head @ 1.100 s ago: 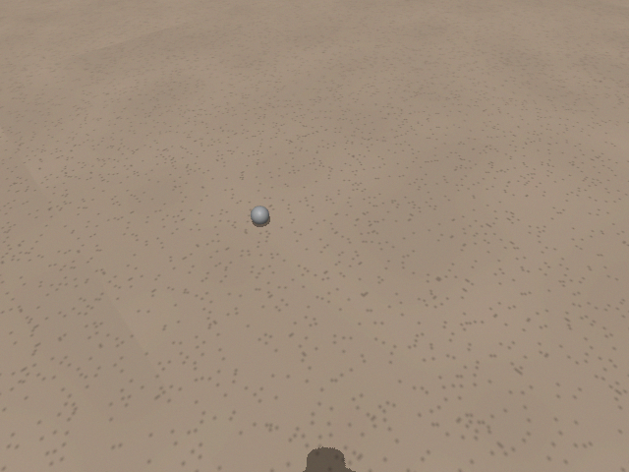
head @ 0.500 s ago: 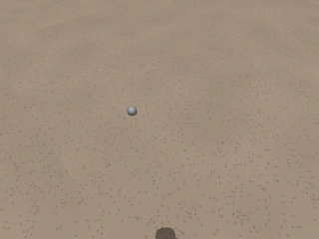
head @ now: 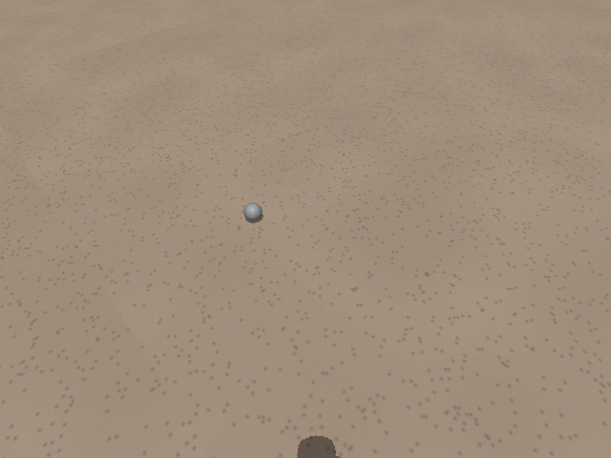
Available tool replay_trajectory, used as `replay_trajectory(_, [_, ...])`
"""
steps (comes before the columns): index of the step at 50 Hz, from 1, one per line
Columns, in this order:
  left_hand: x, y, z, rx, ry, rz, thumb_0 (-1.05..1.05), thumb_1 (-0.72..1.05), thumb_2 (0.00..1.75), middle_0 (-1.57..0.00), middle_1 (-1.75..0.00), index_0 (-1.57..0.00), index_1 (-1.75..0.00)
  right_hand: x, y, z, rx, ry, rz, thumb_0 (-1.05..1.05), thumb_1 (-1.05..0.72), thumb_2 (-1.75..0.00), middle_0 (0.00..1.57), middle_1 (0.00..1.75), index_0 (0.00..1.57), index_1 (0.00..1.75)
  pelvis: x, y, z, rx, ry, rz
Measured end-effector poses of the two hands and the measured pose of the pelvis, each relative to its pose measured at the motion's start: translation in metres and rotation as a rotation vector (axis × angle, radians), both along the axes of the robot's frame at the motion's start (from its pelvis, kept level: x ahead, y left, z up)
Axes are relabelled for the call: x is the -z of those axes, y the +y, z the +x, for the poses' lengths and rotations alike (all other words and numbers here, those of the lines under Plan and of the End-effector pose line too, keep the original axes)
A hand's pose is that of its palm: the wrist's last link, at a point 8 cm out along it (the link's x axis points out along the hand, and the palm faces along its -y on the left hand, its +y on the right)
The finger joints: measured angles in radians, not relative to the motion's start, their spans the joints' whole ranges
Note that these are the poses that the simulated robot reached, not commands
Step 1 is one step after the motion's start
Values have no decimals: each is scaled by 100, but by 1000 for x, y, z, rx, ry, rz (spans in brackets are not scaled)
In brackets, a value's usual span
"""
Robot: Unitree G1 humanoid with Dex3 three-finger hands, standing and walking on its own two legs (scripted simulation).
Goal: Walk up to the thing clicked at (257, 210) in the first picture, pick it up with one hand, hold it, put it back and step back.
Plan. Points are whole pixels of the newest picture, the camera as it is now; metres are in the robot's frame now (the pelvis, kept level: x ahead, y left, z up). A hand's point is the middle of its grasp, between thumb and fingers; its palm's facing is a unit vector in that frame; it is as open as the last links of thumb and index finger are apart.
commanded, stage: stand
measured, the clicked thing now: (252, 211) +1.25 +0.24 -0.74
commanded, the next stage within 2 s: walk up in 0.02 s
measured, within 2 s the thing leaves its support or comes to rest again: neither
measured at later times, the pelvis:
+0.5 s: pelvis -0.02 -0.06 -0.01, yaw +23 degrees
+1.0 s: pelvis -0.01 -0.07 -0.04, yaw +40 degrees
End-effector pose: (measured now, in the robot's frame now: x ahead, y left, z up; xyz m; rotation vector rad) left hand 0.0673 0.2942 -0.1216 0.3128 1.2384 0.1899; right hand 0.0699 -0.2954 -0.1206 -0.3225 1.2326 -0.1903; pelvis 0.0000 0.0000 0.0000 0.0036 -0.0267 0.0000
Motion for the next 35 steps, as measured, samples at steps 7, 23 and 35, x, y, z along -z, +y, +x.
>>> replay_trajectory(7, [-1, 10, 8, -86, -95, 15, 0, 90, 90, -21, -30, -21, -30, 2, -12, 1, -72, 11, -25, 1, -91, -90, 20, 30, 20, 30, 9, -11, -12, -110, 15, 15])
replay_trajectory(23, [-25, -31, -98, -295, -128, 94, 0, 90, 90, -21, -30, -21, -30, -5, -45, 94, -388, -69, -42, 1, -91, -90, 20, 30, 20, 30, 9, -60, -24, -364, 0, 37])
replay_trajectory(35, [17, -35, -214, -534, -40, 63, 0, 90, 90, -21, -30, -21, -30, -9, 32, 163, -638, -183, -52, 1, -91, -90, 20, 30, 20, 30, 34, -48, -24, -525, -14, 45])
